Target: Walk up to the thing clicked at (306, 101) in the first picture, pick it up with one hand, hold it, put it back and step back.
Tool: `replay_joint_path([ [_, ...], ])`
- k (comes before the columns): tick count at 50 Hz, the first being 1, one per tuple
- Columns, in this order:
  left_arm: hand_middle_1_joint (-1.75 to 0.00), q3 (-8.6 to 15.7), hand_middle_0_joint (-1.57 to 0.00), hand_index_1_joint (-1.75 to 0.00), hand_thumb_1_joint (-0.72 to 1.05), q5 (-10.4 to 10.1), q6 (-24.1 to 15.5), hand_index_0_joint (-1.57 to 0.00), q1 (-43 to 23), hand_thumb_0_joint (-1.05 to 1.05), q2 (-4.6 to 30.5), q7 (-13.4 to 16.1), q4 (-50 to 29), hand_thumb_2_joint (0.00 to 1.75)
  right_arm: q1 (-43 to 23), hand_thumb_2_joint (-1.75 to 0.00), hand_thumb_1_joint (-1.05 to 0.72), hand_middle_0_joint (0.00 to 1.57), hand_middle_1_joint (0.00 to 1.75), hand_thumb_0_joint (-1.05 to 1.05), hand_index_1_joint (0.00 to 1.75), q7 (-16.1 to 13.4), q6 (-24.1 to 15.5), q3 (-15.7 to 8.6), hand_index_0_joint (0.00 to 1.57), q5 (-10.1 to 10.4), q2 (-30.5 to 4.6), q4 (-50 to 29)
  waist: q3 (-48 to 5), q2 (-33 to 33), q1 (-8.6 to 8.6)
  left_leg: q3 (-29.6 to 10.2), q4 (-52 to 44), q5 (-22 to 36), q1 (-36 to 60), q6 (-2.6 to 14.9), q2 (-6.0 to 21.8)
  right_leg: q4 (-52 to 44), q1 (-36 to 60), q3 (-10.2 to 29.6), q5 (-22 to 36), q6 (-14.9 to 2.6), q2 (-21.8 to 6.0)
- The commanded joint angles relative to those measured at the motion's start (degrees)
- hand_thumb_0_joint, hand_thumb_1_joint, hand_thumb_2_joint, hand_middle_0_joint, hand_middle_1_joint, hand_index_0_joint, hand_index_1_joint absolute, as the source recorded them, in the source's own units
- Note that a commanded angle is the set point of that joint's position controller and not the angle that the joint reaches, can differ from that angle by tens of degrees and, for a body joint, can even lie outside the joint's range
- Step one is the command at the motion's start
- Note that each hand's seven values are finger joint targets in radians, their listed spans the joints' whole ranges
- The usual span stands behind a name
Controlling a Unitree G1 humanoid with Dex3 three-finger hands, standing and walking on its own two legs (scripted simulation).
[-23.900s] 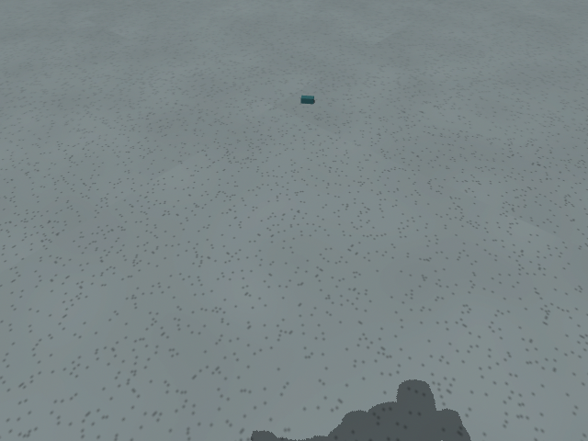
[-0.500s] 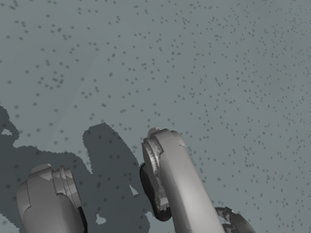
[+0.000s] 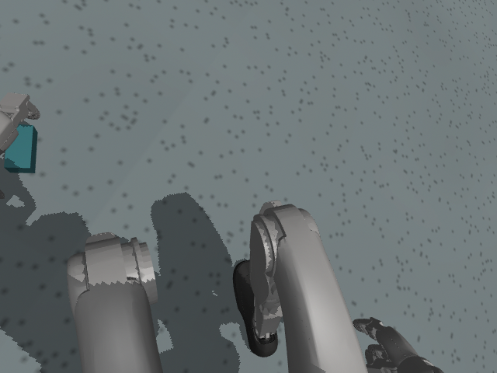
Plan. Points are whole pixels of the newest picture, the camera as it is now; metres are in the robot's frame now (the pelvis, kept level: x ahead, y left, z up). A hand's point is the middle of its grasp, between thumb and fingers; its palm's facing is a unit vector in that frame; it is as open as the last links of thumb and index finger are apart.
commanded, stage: approach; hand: left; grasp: from above
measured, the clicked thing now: (21, 148) +0.50 +0.30 -0.30
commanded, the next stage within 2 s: close in in 0.74 s
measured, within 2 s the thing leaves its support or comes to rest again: neither
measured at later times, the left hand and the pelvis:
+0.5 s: hand out of the picture +0.49 +0.33 -0.17, palm faces -0.57 -0.02 -0.82, open 13.3 cm; pelvis +0.01 +0.00 +0.01, yaw +0 degrees
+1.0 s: hand out of the picture +0.48 +0.33 -0.17, palm faces -0.39 +0.02 -0.92, open 13.5 cm; pelvis +0.00 +0.00 +0.00, yaw -1 degrees
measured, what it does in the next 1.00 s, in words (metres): stands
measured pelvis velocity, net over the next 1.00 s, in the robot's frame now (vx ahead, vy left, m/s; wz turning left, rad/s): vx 0.00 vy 0.00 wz -0.01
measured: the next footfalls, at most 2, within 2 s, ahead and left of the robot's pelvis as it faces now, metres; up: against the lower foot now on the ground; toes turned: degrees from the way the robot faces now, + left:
none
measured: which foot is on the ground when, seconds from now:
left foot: down 0.00-1.00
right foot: down 0.00-1.00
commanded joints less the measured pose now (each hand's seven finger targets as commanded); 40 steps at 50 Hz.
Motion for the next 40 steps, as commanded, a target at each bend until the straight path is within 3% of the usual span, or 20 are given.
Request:
replay_joint_path([
  [1,-1.05,0.2,-0.06,-1.01,-0.44,5.4,5.1,-0.1,-26.8,0.0,12.5,10.5,2.1,0.91,9.8,-0.89,-0.91,0.2,0.3,0.0,0.3,-0.6,0.0,-4.9,0.2,0.2,-14.1,2.0,-34.8,30.1,-5.29,5.9,-18.3,9.1,32.1,-0.3,1.3,-9.6,4.2,-8.7,9.8,-4.89,1.5],
  [2,-1.07,-2.3,-0.06,-1.02,-0.43,6.6,6.9,-0.1,-28.1,0.0,10.6,11.1,4.8,0.91,9.2,-0.89,-0.91,0.2,0.3,0.0,0.3,-0.7,-0.2,-4.6,0.2,0.5,-13.8,2.4,-34.3,30.6,-5.29,6.1,-18.7,7.9,31.4,-0.14,0.9,-9.7,2.9,-8.6,9.3,-5.2,1.6],
  [4,-1.09,-3.0,-0.06,-1.03,-0.41,6.8,10.5,-0.11,-31.6,0.0,11.0,12.3,7.3,0.89,9.2,-0.89,-0.9,0.2,0.3,0.0,0.3,-1.1,-1.1,-4.3,0.2,0.9,-14.5,2.3,-34.2,30.5,-5.74,5.4,-19.0,7.6,30.8,-0.1,0.8,-9.1,2.2,-8.5,9.7,-5.08,1.2],
  [6,-1.12,-4.1,-0.05,-1.05,-0.4,5.8,14.3,-0.12,-32.7,0.0,9.5,11.9,11.5,0.87,9.0,-0.89,-0.91,0.2,0.3,0.0,0.3,-1.3,-2.1,-4.5,0.2,1.2,-14.8,1.9,-34.4,29.8,-5.64,4.8,-19.5,7.2,31.7,-0.01,0.9,-8.6,1.5,-8.2,9.6,-5.07,0.8],
  [7,-1.12,-3.6,-0.05,-1.05,-0.39,4.8,15.7,-0.12,-34.4,0.0,10.0,11.5,10.9,0.86,9.3,-0.89,-0.9,0.2,0.3,0.0,0.3,-1.3,-2.7,-4.6,0.2,1.1,-15.3,1.6,-34.3,29.6,-6.77,4.1,-19.8,7.3,31.7,-0.18,1.1,-8.4,1.4,-8.2,9.6,-4.66,0.3],
  [10,-1.13,-4.3,-0.05,-1.06,-0.38,2.6,19.1,-0.13,-33.1,0.0,9.9,7.4,15.0,0.85,8.9,-0.89,-0.9,0.2,0.3,0.0,0.3,-1.4,-4.2,-4.5,0.2,1.7,-15.5,0.8,-32.5,28.0,-7.12,3.2,-19.8,5.7,29.2,0.1,1.1,-8.1,0.6,-7.3,8.5,-4.4,-0.3],
  [12,-1.13,-4.1,-0.06,-1.06,-0.38,1.8,19.9,-0.13,-34.3,0.0,12.8,3.7,11.7,0.85,9.5,-0.89,-0.91,0.2,0.3,0.0,0.3,-1.5,-4.8,-4.1,0.2,2.4,-15.1,0.0,-35.0,29.0,-6.38,3.9,-19.1,6.3,29.0,0.56,0.8,-8.7,3.3,-6.5,8.9,-4.55,-0.1],
  [13,-1.12,-3.6,-0.06,-1.05,-0.39,1.5,20.1,-0.13,-34.3,0.0,14.6,1.9,10.0,0.86,9.7,-0.89,-0.91,0.2,0.3,0.0,0.3,-1.7,-4.7,-4.0,0.2,2.6,-15.0,-0.5,-36.9,29.8,-5.8,4.2,-18.7,7.9,29.3,0.61,0.7,-8.7,4.7,-6.1,10.0,-4.5,-0.2],
  [16,-1.14,-3.6,-0.06,-1.06,-0.39,-1.2,19.4,-0.13,-30.3,0.0,14.8,-4.6,6.9,0.85,11.0,-0.9,-0.91,0.2,0.3,0.0,0.3,-1.3,-4.0,-3.8,0.2,3.0,-14.9,-2.3,-38.5,29.6,-4.81,4.9,-18.9,11.0,30.1,0.65,0.6,-9.8,8.8,-5.4,11.8,-4.62,-0.1],
  [19,-1.14,-1.2,-0.07,-1.06,-0.38,-4.1,17.0,-0.14,-28.2,0.0,18.1,-9.7,-2.8,0.84,13.8,-0.9,-0.92,0.2,0.3,0.0,0.3,-1.1,-2.5,-4.2,0.2,2.9,-15.5,-3.7,-43.0,30.0,-3.17,5.7,-18.2,15.6,32.6,0.46,0.5,-11.4,14.4,-5.4,14.3,-4.71,0.2],
  [21,-1.13,-0.6,-0.07,-1.06,-0.38,-6.1,15.0,-0.14,-24.7,0.0,16.8,-11.9,-6.6,0.83,15.6,-0.89,-0.91,0.2,0.3,0.0,0.3,-1.0,-1.2,-4.4,0.2,3.1,-15.5,-4.8,-45.3,29.4,-3.01,6.0,-17.2,19.9,34.1,0.17,0.6,-12.0,17.3,-5.7,16.9,-4.79,0.4],
  [23,-1.11,-1.1,-0.07,-1.04,-0.39,-7.8,12.5,-0.13,-24.7,0.0,14.1,-13.4,-9.4,0.84,17.6,-0.89,-0.91,0.2,0.3,0.0,0.3,-1.1,-0.2,-4.5,0.2,3.2,-15.7,-4.5,-44.9,26.6,-5.03,5.1,-16.1,21.6,34.0,0.09,0.5,-12.7,18.3,-6.3,18.0,-4.74,0.5],
  [25,-1.08,-0.9,-0.06,-1.02,-0.42,-9.2,9.6,-0.12,-23.0,0.0,13.4,-13.8,-9.8,0.87,17.9,-0.89,-0.91,0.2,0.3,0.0,0.3,-1.4,0.3,-4.3,0.2,3.2,-15.5,-4.0,-43.0,24.6,-5.28,4.7,-15.3,21.0,32.3,0.23,0.5,-13.0,18.3,-6.9,17.4,-4.68,0.6],
  [27,-1.05,-1.3,-0.06,-1.01,-0.44,-9.0,6.7,-0.11,-19.9,0.0,12.2,-13.0,-6.7,0.89,17.7,-0.89,-0.91,0.2,0.3,0.0,0.3,-1.6,0.5,-3.8,0.2,2.8,-15.9,-3.7,-38.3,22.2,-5.59,3.5,-14.1,20.8,31.1,0.09,0.5,-12.8,16.2,-7.5,16.3,-4.95,0.6],
  [28,-1.04,-0.7,-0.06,-1.0,-0.45,-8.6,4.8,-0.1,-21.1,0.0,13.5,-12.0,-7.8,0.91,17.4,-0.89,-0.91,0.2,0.3,0.0,0.3,-1.5,0.7,-3.0,0.2,2.3,-15.4,-3.5,-38.5,22.2,-5.58,4.2,-13.7,20.5,31.0,0.5,0.8,-13.0,17.7,-7.4,16.2,-4.64,0.9],
  [31,-1.03,1.3,-0.07,-1.0,-0.48,-5.0,0.9,-0.1,-21.9,0.0,16.6,-6.5,-5.3,0.93,16.0,-0.89,-0.91,0.2,0.3,0.0,0.3,-1.1,1.4,-1.6,0.2,1.4,-15.8,-3.8,-37.2,24.6,-4.22,5.0,-14.6,18.3,30.5,0.25,0.7,-12.7,17.4,-7.8,14.4,-5.0,1.6],
  [33,-1.04,2.9,-0.06,-1.0,-0.47,-1.0,-0.1,-0.09,-24.0,0.0,19.5,-2.0,-5.7,0.94,15.2,-0.89,-0.9,0.2,0.3,0.0,0.3,-0.8,1.4,-1.6,0.2,0.8,-16.2,-3.9,-38.6,29.8,-3.64,4.8,-15.3,18.0,35.5,-0.33,1.0,-11.0,14.1,-8.2,13.7,-5.34,1.8],
  [36,-1.04,3.6,-0.06,-1.0,-0.44,3.4,1.2,-0.1,-25.4,0.0,20.1,4.9,-4.8,0.92,12.8,-0.89,-0.89,0.2,0.3,0.0,0.3,-0.5,0.0,-2.3,0.2,0.3,-15.5,-3.7,-40.6,33.2,-3.57,5.5,-17.0,15.0,38.5,-0.22,1.5,-10.0,12.3,-8.1,12.7,-4.88,2.2],
  [37,-1.04,4.1,-0.06,-0.99,-0.42,4.4,2.2,-0.1,-26.0,0.0,19.6,7.4,-3.8,0.91,12.9,-0.89,-0.89,0.2,0.3,0.0,0.3,-0.6,-0.4,-2.6,0.2,0.3,-15.5,-3.4,-40.5,33.3,-4.44,6.0,-17.6,13.4,37.3,0.02,1.5,-10.3,12.1,-8.2,12.3,-4.69,2.4],
  [40,-1.05,4.1,-0.06,-1.0,-0.4,6.4,7.1,-0.1,-26.0,0.0,18.5,12.8,1.0,0.89,12.4,-0.89,-0.89,0.2,0.3,0.0,0.3,-0.5,-2.1,-3.3,0.2,0.1,-15.2,-2.6,-37.9,33.7,-4.49,7.2,-17.9,10.6,33.4,-0.14,1.3,-10.2,9.2,-7.7,11.1,-4.82,2.2],
])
